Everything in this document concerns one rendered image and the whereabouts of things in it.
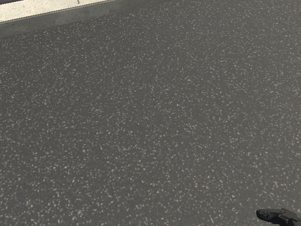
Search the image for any right robot hand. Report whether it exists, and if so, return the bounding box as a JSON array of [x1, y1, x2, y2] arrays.
[[256, 208, 301, 226]]

